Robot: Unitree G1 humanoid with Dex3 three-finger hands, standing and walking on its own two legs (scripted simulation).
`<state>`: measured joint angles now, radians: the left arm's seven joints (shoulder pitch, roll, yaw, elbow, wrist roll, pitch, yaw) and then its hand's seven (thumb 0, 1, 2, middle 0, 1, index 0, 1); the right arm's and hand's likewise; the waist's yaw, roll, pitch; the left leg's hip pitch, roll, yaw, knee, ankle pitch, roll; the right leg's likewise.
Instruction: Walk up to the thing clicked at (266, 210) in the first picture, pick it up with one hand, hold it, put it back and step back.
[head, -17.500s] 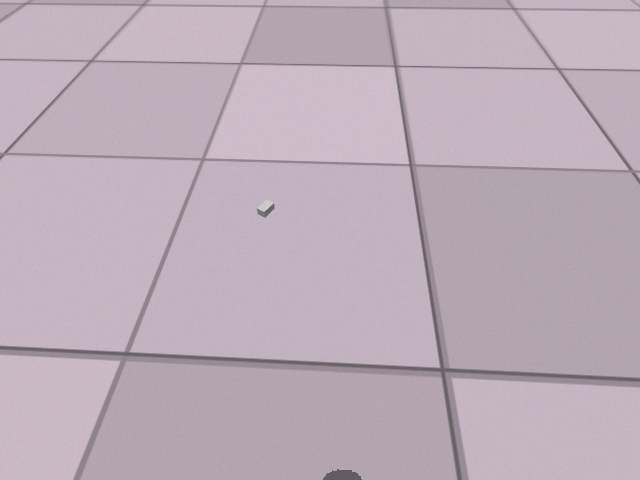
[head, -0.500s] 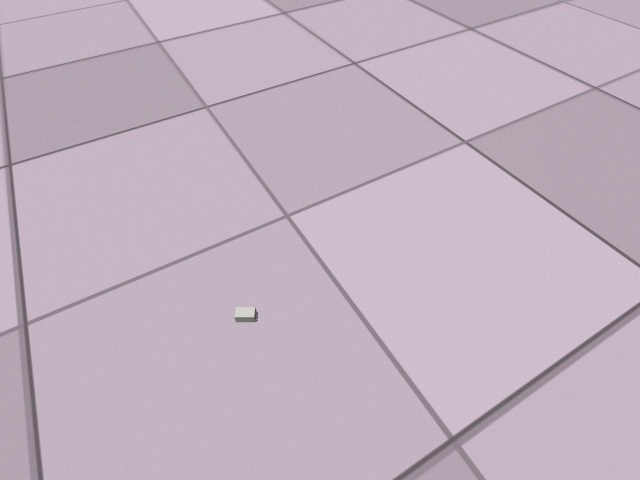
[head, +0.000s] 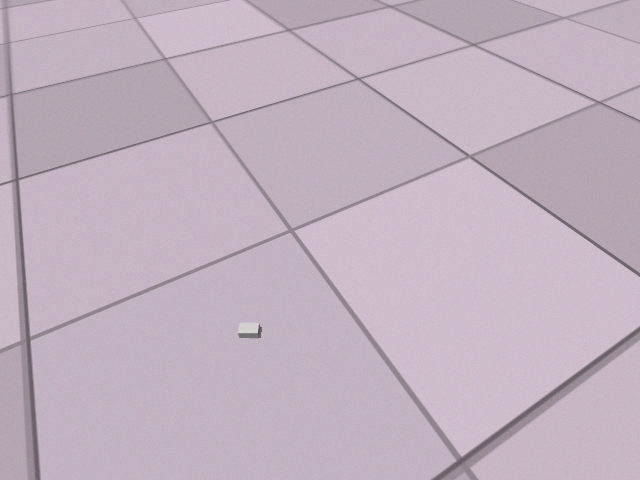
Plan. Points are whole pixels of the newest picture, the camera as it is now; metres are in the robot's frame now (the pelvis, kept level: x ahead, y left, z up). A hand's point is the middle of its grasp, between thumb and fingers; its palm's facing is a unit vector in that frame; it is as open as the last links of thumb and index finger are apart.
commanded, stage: walk up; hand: left
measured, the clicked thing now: (249, 330) +0.76 +0.27 -0.76
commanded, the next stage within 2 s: none
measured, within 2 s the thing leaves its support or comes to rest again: neither
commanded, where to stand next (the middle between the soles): +0.37 +0.05 m, yaw -1 degrees
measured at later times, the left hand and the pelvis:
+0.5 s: hand (81, 476) +0.18 +0.36 -0.16, palm faces -0.08 -0.94 -0.34, open 7.4 cm; pelvis +0.13 +0.09 +0.00, yaw -2 degrees
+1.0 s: hand (161, 332) +0.40 +0.30 -0.14, palm faces -0.10 -0.92 -0.38, open 7.4 cm; pelvis +0.30 +0.05 -0.01, yaw -4 degrees
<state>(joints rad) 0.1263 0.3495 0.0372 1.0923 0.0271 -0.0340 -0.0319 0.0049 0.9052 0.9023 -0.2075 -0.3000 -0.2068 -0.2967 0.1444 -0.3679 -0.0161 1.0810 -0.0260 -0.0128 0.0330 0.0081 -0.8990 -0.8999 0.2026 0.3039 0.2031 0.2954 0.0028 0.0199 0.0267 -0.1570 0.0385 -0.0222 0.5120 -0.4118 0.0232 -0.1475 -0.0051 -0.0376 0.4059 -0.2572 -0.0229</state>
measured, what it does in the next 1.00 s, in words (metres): walks ahead: left foot, then right foot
